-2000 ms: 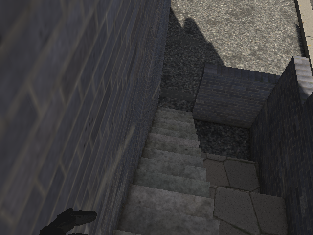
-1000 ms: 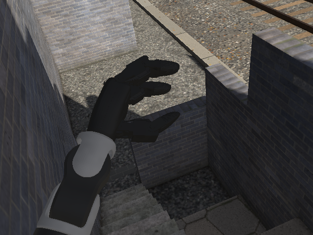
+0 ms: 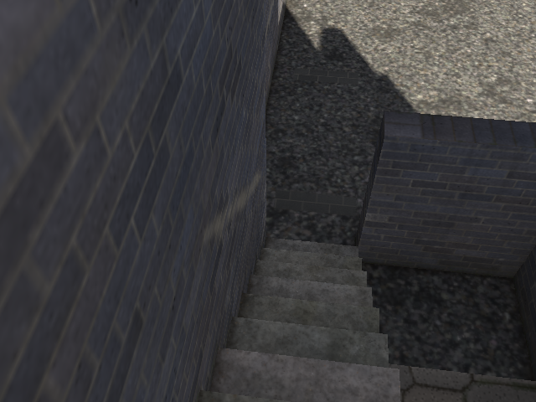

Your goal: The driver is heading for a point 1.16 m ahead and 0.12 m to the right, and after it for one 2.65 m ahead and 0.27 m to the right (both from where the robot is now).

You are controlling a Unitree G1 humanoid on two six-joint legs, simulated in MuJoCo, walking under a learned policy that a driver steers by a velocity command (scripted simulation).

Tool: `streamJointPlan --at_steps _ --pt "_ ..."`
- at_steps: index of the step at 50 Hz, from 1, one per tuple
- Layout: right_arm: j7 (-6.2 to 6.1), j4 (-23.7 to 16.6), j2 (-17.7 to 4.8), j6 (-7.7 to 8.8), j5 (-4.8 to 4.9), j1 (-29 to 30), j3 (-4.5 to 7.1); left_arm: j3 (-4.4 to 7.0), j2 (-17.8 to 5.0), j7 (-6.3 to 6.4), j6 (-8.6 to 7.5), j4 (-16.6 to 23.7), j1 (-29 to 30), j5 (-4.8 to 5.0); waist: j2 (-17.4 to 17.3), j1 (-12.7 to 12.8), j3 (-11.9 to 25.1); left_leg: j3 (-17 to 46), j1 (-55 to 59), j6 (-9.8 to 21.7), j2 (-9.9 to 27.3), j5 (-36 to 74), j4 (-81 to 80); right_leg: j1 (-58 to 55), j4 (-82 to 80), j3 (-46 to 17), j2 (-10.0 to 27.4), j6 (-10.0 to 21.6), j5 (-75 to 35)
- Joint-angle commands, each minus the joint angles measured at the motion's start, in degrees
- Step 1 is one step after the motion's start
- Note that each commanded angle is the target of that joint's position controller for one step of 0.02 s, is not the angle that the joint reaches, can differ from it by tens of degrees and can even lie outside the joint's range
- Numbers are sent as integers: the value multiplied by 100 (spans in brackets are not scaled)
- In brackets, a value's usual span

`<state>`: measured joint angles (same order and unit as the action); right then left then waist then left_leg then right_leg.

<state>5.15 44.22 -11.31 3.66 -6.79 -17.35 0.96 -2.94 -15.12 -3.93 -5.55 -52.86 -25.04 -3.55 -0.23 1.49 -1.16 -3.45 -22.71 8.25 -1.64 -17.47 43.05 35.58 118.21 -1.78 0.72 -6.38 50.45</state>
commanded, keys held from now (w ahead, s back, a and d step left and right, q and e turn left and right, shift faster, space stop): w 1.00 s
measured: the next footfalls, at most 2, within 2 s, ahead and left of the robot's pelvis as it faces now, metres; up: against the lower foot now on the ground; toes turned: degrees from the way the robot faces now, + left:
right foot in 0.30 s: +0.25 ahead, -0.13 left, -0.21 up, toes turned +0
left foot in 0.60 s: +0.26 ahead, +0.10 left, -0.20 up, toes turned +9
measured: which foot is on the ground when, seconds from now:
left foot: down 0.00-0.32, up 0.34-0.58, down 0.60-1.00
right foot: up 0.00-0.28, down 0.30-1.00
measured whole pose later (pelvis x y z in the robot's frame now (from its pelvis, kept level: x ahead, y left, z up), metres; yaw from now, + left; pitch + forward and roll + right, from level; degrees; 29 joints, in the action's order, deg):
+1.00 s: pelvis +0.23 -0.05 -0.21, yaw +4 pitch +1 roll +1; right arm 9.0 40.6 -11.3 2.1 -1.0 -5.8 -2.2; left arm -0.3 -14.9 -1.3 -5.2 -48.6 -9.6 0.3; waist 2.0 3.9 -1.6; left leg -3.1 -18.9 -2.5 3.7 -20.2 38.7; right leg 17.4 40.2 5.1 -0.2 3.0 23.6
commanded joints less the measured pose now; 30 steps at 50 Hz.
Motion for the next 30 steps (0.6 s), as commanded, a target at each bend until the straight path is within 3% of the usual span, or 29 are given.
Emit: streamJointPlan --at_steps 1,2,3,4,5,6,7,8,9,10,11,12,13,14,15,16,17,18,19,20,21,22,23,24,25,26,28,29,30 --pt "-175 -29 -301 495 465 -631 -75 71 -614 116 -214 1352 1086 100 867 -127 1362 2502 2617 1228 2362 6297 234 3546 -2473 -904 754 -331 -1474" --pt "-122 -78 -48 558 435 -69 -200 -15 -303 263 -183 1254 1005 176 384 333 493 2282 931 866 2176 5904 -397 2639 -3343 -793 841 -346 -1812" --pt "-129 -382 -204 519 595 489 -178 19 -404 268 -95 634 17 246 325 643 209 1356 -956 791 1432 4442 -294 1090 -4509 -484 697 -378 -3701" --pt "-30 -295 -571 416 599 514 -61 22 -60 101 80 171 -456 98 155 858 100 825 -2154 489 912 3346 -375 -717 -5399 -199 598 -256 -4547" --pt "35 -187 -824 326 358 602 -17 -14 297 -158 177 -174 -1034 -124 -265 1183 40 824 -3526 407 607 3819 -194 -2377 -3995 215 298 6 -6219" --pt "-161 -49 -761 355 423 -85 42 175 -212 -150 197 25 -623 -214 -429 524 -72 941 -2077 452 634 2639 424 -655 -4936 -133 249 29 -6817" --pt "-268 222 -347 372 516 -791 -101 203 -327 -53 195 333 210 -225 -440 55 146 1341 -631 357 814 2390 818 328 -5866 -322 381 12 -6342" --pt "-303 397 -166 352 498 -1174 -177 196 -313 1 165 689 1008 -73 -429 -297 211 2024 477 341 1018 2131 1177 1241 -6567 -574 485 -31 -5735" --pt "-378 385 -100 263 585 -1209 -175 121 -250 -44 148 654 1450 109 173 -650 79 1972 727 274 888 1035 1406 1367 -8201 -593 570 -71 -6165" --pt "-447 273 -548 82 522 -883 -59 -7 -94 -25 185 460 1360 167 405 -748 -44 1843 122 125 665 -514 1642 371 -9594 -673 669 96 -7681" --pt "-343 217 -774 -18 472 -645 -18 63 -47 -71 244 441 1443 212 230 -639 -233 1538 -599 215 566 -698 1263 -395 -9507 -104 402 69 -7659" --pt "-225 370 -718 -63 298 -552 -66 55 19 -83 281 544 1431 280 92 -531 -248 1943 -1318 277 684 -820 1095 -1392 -9348 -186 358 74 -7331" --pt "-99 279 -608 -54 314 -143 -125 129 -54 -13 260 505 1127 316 -15 -238 -320 1865 -1752 228 687 -320 1273 -2106 -9571 -82 318 98 -7024" --pt "15 284 -777 -3 31 368 -120 263 -158 22 289 23 -539 72 -438 536 24 1512 -2769 -110 678 270 2368 -4112 -8046 190 150 132 -7905" --pt "188 -48 -803 41 193 1115 -154 635 -983 113 182 -70 -1580 191 776 1404 254 876 -2660 -462 185 82 3884 -4744 -9873 477 302 379 -7721" --pt "347 221 -762 43 194 29 -34 898 -1738 154 64 -187 -1932 234 2055 970 1375 388 -2767 -898 -407 -1229 6239 -6257 -9125 287 1005 1503 -11280" --pt "270 -18 -438 47 292 -244 -84 893 -1702 117 -58 43 -1477 169 2300 530 2213 -7 -4132 -1400 -572 -4568 8298 -7474 -7746 -653 1937 2700 -13513" --pt "32 -505 -610 -72 351 755 -75 860 -1357 211 -133 269 -1364 -15 1092 960 1886 261 -5039 -1579 -472 -4652 8785 -7137 -7557 -1110 2159 2837 -13841" --pt "2 -631 -398 -158 367 767 -143 774 -1111 221 -169 363 -875 -313 487 737 1225 833 -5092 -1405 -178 -3318 8180 -5945 -7650 -1268 2344 2591 -12612" --pt "39 -511 -230 -231 445 78 -197 699 -1061 185 -102 403 -247 -189 437 176 957 1117 -4378 -1334 182 -2546 8027 -4293 -7905 -1564 2518 2612 -11806" --pt "175 -420 88 -261 542 -522 -302 516 -700 139 -36 378 321 -34 357 -418 640 1126 -3502 -1341 463 -1649 7523 -2745 -8252 -1425 2508 2486 -11130" --pt "194 -372 295 -259 609 -744 -395 287 -245 173 28 337 512 -12 96 -557 47 1366 -3252 -1448 778 -472 6978 -1346 -8690 -1496 2450 2288 -9202" --pt "213 -354 425 -269 634 -951 -423 194 44 283 -2 287 406 152 181 -612 115 908 -2723 -1546 699 -266 6320 -870 -8613 -648 1656 1870 -7842" --pt "301 -440 489 -275 709 -914 -488 110 58 321 -45 229 536 189 244 -625 53 625 -1848 -1712 757 6 5883 52 -8595 -372 1243 1561 -6643" --pt "387 -297 406 -312 755 -1041 -452 143 -284 350 -140 313 790 148 15 -745 -33 501 -1079 -1777 794 1501 5490 737 -8587 -289 936 1465 -6105" --pt "436 -356 242 -363 648 -1070 -372 248 -663 413 -242 414 1232 205 -174 -831 9 232 -458 -1752 835 1888 3624 983 -8710 147 576 1173 -4845" --pt "519 -576 187 -371 567 -448 -351 356 -977 389 -281 248 1267 352 359 -518 -291 61 210 -1807 711 1238 2098 1119 -8865 -365 695 1138 -3220" --pt "541 -611 106 -343 539 -248 -310 389 -1036 329 -196 194 1168 383 370 -428 -194 -89 438 -1775 527 809 1355 705 -8760 -646 830 1207 -3202" --pt "546 -655 -50 -240 633 -208 -273 400 -1034 290 -92 319 1274 481 469 -410 32 -12 546 -1677 439 696 158 -66 -8410 -786 798 1233 -3775"
Over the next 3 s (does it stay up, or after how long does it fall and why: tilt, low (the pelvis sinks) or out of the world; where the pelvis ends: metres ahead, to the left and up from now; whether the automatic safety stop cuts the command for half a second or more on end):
stays up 0.24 -0.07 -0.20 its command is cut before an obstacle from the start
